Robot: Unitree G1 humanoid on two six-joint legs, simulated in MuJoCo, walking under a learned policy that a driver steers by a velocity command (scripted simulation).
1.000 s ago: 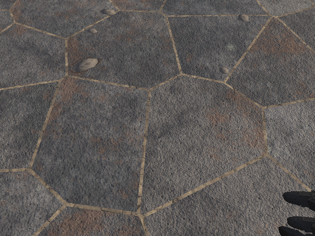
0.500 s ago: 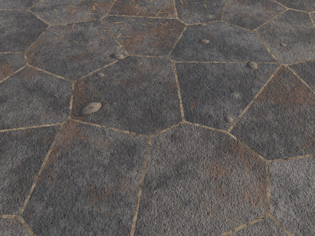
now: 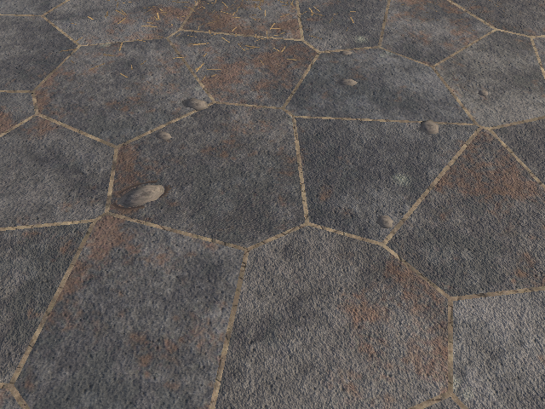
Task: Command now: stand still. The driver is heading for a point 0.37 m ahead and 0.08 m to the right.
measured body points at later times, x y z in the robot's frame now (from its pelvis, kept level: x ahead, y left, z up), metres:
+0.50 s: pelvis +0.01 -0.01 +0.01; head +0.01 -0.01 +0.45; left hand +0.07 +0.24 -0.14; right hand +0.06 -0.27 -0.14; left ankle +0.02 +0.14 -0.73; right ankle -0.01 -0.10 -0.73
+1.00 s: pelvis +0.01 -0.01 +0.01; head +0.02 -0.01 +0.46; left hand +0.03 +0.23 -0.15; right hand +0.03 -0.26 -0.15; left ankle +0.02 +0.14 -0.73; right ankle -0.01 -0.11 -0.73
